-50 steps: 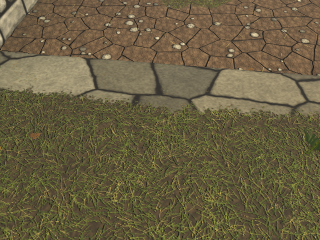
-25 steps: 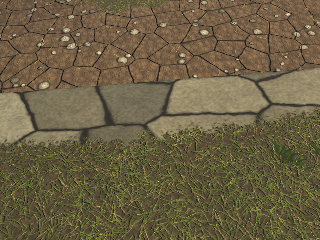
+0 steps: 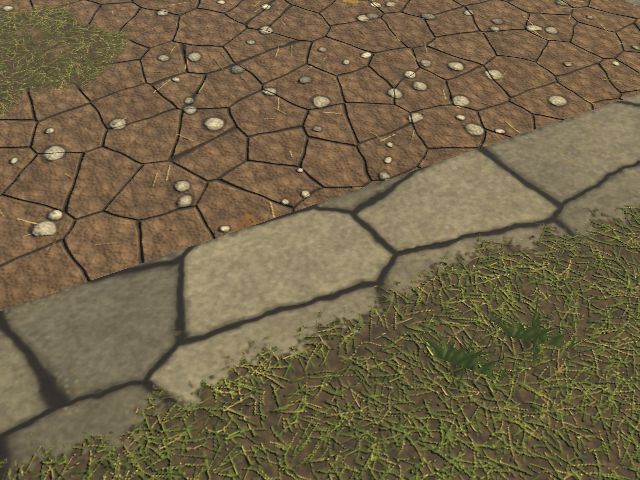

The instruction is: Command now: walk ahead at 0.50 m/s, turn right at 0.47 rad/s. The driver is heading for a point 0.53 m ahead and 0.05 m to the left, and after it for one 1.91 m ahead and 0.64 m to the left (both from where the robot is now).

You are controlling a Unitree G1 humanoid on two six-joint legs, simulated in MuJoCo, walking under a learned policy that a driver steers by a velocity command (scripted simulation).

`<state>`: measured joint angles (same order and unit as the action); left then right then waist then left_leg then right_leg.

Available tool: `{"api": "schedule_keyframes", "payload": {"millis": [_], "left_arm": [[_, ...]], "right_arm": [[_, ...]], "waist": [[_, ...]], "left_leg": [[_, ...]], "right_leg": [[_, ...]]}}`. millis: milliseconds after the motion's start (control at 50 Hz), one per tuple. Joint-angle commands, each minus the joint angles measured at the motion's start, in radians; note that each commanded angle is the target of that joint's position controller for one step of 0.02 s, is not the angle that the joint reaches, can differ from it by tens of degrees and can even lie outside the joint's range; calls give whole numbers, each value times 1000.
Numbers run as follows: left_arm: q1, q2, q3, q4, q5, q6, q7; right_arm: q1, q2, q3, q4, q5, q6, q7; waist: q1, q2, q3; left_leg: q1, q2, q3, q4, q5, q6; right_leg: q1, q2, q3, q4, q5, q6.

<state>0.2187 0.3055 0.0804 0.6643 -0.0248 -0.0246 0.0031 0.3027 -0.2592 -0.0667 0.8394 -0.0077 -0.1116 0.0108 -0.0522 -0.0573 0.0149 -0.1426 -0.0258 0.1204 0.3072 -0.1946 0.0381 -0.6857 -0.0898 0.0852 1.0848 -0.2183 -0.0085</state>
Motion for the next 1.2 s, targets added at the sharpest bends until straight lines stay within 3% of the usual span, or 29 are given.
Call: {"api": "schedule_keyframes", "payload": {"millis": [20, 80, 160, 200, 240, 260, 280, 300, 320, 340, 360, 380, 420, 480, 600, 700, 760, 800, 820, 840, 860, 880, 900, 920, 940, 960, 1020, 1120, 1200], "left_arm": [[-22, 11, -3, -76, 3, -16, -6], [-124, -10, -16, -99, 7, -30, -25], [-230, -8, -23, -144, 0, -39, -47], [-222, 15, -15, -153, 3, -41, -52], [-38, 71, 18, -103, 13, -43, -47], [119, 130, 47, -55, 18, -38, -35], [251, 246, 71, -39, 34, -33, -18], [260, 230, 59, -36, 22, -36, -20], [212, 162, 36, -35, 24, -42, -28], [149, 125, 23, -36, 20, -45, -29], [82, 87, 12, -34, 19, -48, -33], [35, 53, 3, -37, 22, -56, -36], [6, 52, 7, -21, 29, -75, -36], [26, 67, 15, 18, 44, -95, -23], [58, 89, 20, 68, 38, -93, 1], [123, 114, 32, 121, 20, -66, 12], [99, 147, 41, 124, 12, -43, 21], [73, 172, 45, 117, 9, -26, 31], [69, 162, 38, 111, 6, -26, 35], [105, 76, 10, 78, 33, -43, 32], [154, 3, -22, 41, 33, -82, 15], [42, 93, -2, 27, 0, -112, -2], [-15, 99, -4, 7, -17, -126, -8], [-29, 87, -5, 12, 3, -130, 0], [-32, 103, 6, 16, 26, -122, 8], [-11, 105, 11, 16, 31, -108, 6], [-6, 69, 5, 8, 42, -78, 10], [-187, 27, -16, -37, 37, -81, 3], [-272, 53, -10, -63, 19, -97, -19]], "right_arm": [[-38, -151, -32, -52, 3, -12, -2], [-12, -167, -30, -31, 15, 0, -3], [55, -200, -34, 9, 35, 22, -1], [54, -218, -37, 23, 43, 35, -3], [27, -229, -35, 29, 49, 46, -10], [34, -199, -22, 23, 39, 44, -15], [83, -102, 13, -23, 6, 27, -8], [105, -85, 24, -12, 16, 1, 2], [25, -172, -3, -32, 51, -11, 9], [-43, -164, 0, -53, 59, -13, 10], [-56, -150, 0, -46, 45, -6, 6], [-39, -149, -7, -34, 34, 10, 3], [15, -110, -3, -11, 35, 42, 3], [-34, -97, -7, -26, 37, 61, -7], [-177, -67, -1, -71, 27, 51, 15], [-302, -49, 12, -148, 25, 49, 45], [-286, -74, 1, -183, 28, 51, 61], [-115, -133, -33, -158, 31, 56, 57], [43, -196, -66, -122, 32, 59, 43], [148, -300, -94, -104, 32, 69, 18], [110, -332, -87, -137, 27, 54, 26], [121, -245, -66, -140, 24, 48, 29], [83, -199, -54, -139, 27, 42, 27], [13, -175, -46, -152, 29, 41, 26], [-42, -140, -35, -169, 24, 42, 23], [-68, -129, -29, -188, 14, 44, 18], [-59, -160, -38, -193, 16, 38, 4], [4, -179, -44, -176, 30, 53, -22], [59, -181, -46, -158, 37, 67, -27]], "waist": [[21, 117, -8], [-13, 115, 25], [-37, 130, 64], [-8, 154, 54], [113, 159, -63], [179, 133, -168], [181, -85, -320], [159, -176, -447], [167, -87, -322], [142, -64, -197], [103, -7, -122], [67, -19, -86], [28, -34, -67], [30, -9, -10], [80, 5, 42], [131, 17, 87], [96, -19, 46], [-6, -40, -70], [-87, -5, -156], [-83, 196, -250], [-7, 318, -396], [-73, 189, -370], [-58, 151, -236], [-8, 56, -147], [26, 60, -102], [56, 81, -87], [73, 91, -65], [6, 136, -33], [-26, 156, -25]], "left_leg": [[65, 275, -155, -150, 282, 159], [76, 257, -89, -152, 276, 143], [157, 303, -91, -127, 286, 138], [204, 324, -87, -71, 420, 124], [183, 284, -23, 157, 721, 86], [42, 239, 10, 365, 654, 49], [-346, 126, 27, 764, 180, -13], [-533, 20, -139, 984, -383, -27], [-630, 80, -199, 1048, -344, -14], [-643, 122, -174, 1013, -263, -4], [-605, 157, -168, 946, -191, -9], [-542, 184, -179, 891, -136, -14], [-461, 189, -184, 867, -65, -31], [-531, 171, -230, 788, 45, -51], [-571, 130, -202, 486, 310, -44], [-629, 120, -132, 350, 226, -4], [-535, 65, -53, 323, 73, 44], [-284, -21, 5, 305, 19, 93], [-22, -42, -31, 247, 85, 134], [295, 176, -393, 229, 114, 234], [527, 372, -961, 55, -5, 419], [524, 348, -891, 7, -49, 360], [396, 310, -731, 8, -14, 317], [235, 263, -619, 3, 66, 278], [114, 231, -546, -14, 168, 261], [36, 209, -514, -39, 217, 260], [-72, 178, -439, -72, 337, 270], [-114, 103, -368, -52, 237, 197], [-58, 134, -458, 6, 135, 179]], "right_leg": [[-61, -21, 25, -123, 122, 4], [-10, -4, -37, -316, 220, -6], [18, 17, -95, -451, 150, -30], [72, 43, -117, -500, 63, -63], [363, 111, -167, -596, 108, -112], [636, 87, -122, -574, 160, -143], [1034, -188, 285, -559, 165, -271], [1113, -328, 659, -732, 90, -371], [1014, -290, 539, -752, 66, -320], [867, -241, 378, -761, 111, -282], [727, -196, 264, -792, 167, -255], [627, -161, 186, -831, 196, -233], [522, -146, 112, -904, 206, -233], [503, -146, 7, -954, 255, -227], [591, -138, -151, -976, 273, -171], [758, -191, -208, -916, 348, -152], [811, -202, -249, -784, 688, -120], [783, -173, -284, -526, 973, -84], [652, -128, -304, -292, 876, -46], [319, -34, -304, 61, 313, 9], [5, 165, -87, 334, -382, 42], [-102, 99, 44, 363, -332, 15], [-132, 58, 22, 303, -251, -7], [-90, 12, 11, 202, -181, -11], [-23, -14, 5, 123, -143, -4], [35, -25, 8, 94, -116, 3], [68, -18, -21, -27, -55, 48], [113, 48, -38, -397, 245, 76], [168, 89, -20, -548, 275, 63]]}}
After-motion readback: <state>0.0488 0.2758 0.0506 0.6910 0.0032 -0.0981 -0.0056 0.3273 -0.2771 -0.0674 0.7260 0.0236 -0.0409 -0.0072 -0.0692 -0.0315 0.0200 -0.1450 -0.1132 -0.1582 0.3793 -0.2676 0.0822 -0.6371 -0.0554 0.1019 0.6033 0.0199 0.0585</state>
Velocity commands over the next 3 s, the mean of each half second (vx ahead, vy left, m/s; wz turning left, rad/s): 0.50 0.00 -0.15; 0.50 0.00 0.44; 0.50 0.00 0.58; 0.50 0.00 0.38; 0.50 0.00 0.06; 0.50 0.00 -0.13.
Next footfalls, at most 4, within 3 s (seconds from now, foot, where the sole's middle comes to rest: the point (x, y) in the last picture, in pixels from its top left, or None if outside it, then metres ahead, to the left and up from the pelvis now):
0.26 right None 0.29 -0.17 -0.78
0.82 left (274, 430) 0.59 0.08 -0.78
1.32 right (321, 304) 0.91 -0.04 -0.78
1.84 left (168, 284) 0.99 0.34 -0.78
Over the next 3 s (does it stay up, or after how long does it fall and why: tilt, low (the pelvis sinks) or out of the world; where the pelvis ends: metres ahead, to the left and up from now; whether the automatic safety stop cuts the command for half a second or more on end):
stays up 1.43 0.57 -0.05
